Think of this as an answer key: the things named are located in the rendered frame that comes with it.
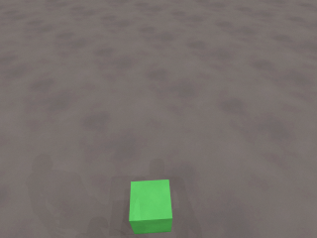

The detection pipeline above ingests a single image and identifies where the carton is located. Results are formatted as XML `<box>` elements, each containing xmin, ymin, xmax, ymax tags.
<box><xmin>129</xmin><ymin>179</ymin><xmax>172</xmax><ymax>234</ymax></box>

